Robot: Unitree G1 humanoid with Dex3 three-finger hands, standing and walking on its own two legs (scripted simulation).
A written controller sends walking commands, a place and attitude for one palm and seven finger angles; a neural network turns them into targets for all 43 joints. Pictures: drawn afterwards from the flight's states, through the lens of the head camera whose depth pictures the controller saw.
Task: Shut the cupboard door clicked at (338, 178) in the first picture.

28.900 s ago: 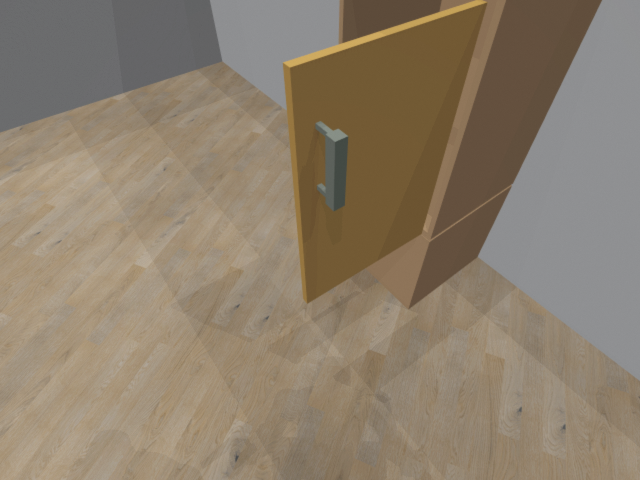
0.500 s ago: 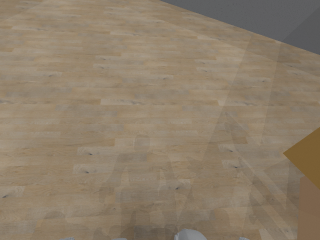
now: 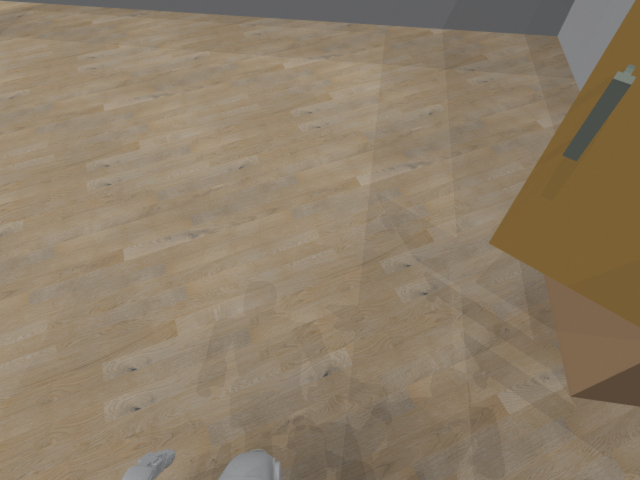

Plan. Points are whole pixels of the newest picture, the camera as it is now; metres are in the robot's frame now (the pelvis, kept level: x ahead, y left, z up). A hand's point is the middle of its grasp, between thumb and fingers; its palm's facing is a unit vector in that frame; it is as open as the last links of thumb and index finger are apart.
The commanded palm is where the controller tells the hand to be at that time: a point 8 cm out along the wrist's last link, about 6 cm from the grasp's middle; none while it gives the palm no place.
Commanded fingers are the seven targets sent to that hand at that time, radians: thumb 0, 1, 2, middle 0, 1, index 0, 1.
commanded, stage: turn to face it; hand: left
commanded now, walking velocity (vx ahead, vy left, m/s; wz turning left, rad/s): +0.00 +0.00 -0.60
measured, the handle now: (599, 113) +0.63 -0.42 +0.08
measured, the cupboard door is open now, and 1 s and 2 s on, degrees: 59 59 59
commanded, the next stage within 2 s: take the last steps up to it in 0.94 s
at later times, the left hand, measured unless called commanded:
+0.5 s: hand (203, 427) +0.20 +0.19 -0.16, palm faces -0.31 -0.92 -0.24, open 7.4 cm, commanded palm none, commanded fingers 0.00 0.90 0.90 -0.20 -0.30 -0.20 -0.30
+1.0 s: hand (232, 414) +0.23 +0.15 -0.18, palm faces -0.45 -0.87 -0.19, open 7.4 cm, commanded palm none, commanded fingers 0.00 0.90 0.90 -0.20 -0.30 -0.20 -0.30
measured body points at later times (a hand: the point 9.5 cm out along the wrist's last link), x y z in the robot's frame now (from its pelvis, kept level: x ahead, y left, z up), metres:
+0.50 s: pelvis +0.03 +0.02 +0.00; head +0.08 +0.01 +0.45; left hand +0.22 +0.23 -0.14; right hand +0.00 -0.25 -0.14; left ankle +0.04 +0.14 -0.74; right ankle -0.02 -0.10 -0.71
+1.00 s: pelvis +0.07 +0.01 +0.00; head +0.12 +0.02 +0.44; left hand +0.25 +0.20 -0.17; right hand +0.01 -0.24 -0.13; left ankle +0.12 +0.10 -0.74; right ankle -0.03 -0.08 -0.70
